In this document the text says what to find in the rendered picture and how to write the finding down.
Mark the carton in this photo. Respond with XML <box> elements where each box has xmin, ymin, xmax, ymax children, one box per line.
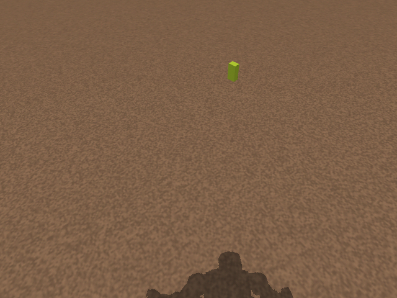
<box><xmin>228</xmin><ymin>61</ymin><xmax>239</xmax><ymax>82</ymax></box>

